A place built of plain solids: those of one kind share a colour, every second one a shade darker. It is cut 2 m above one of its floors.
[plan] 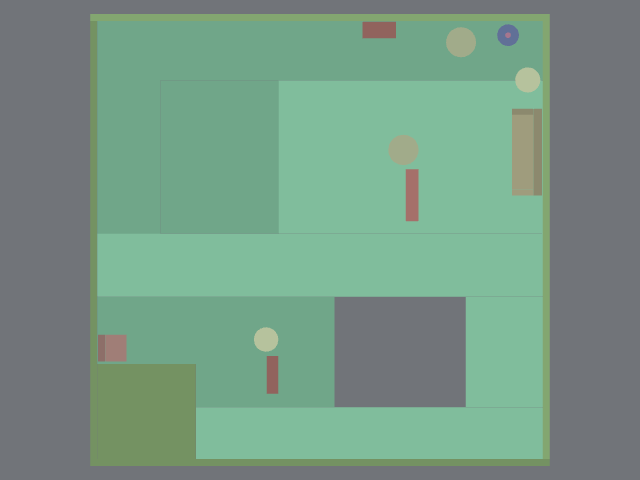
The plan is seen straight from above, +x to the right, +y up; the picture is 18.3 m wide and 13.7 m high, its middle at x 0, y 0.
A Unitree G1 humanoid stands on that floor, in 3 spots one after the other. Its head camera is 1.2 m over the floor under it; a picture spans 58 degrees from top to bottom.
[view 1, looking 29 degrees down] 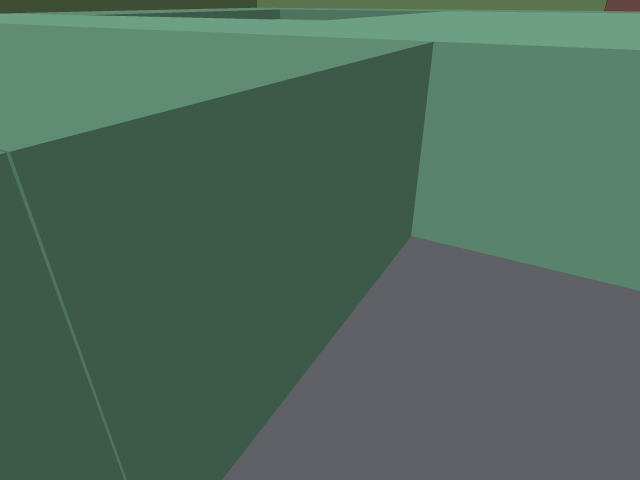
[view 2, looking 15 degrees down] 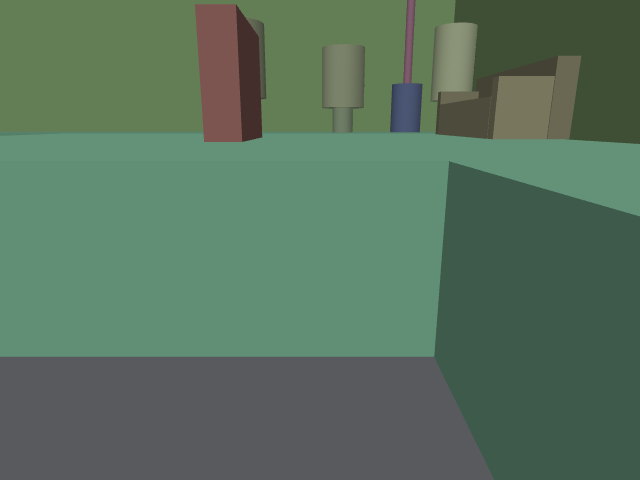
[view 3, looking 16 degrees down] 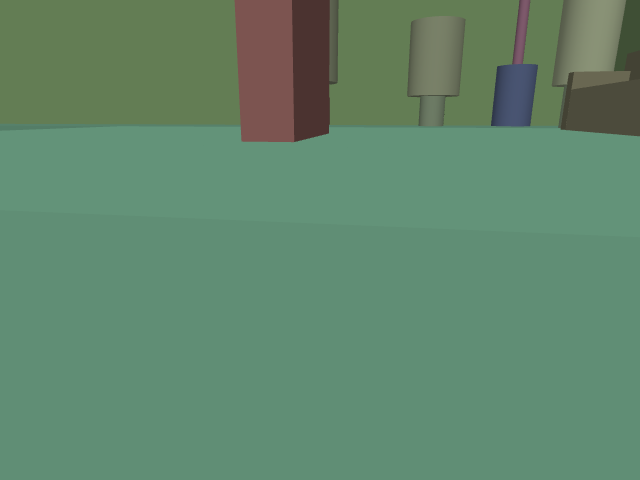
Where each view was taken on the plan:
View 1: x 1.02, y -3.81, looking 119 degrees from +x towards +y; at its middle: floor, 1.43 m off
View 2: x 3.55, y -3.69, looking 90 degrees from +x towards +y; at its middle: floor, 2.14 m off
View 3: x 3.48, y -2.30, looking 100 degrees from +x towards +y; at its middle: floor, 0.71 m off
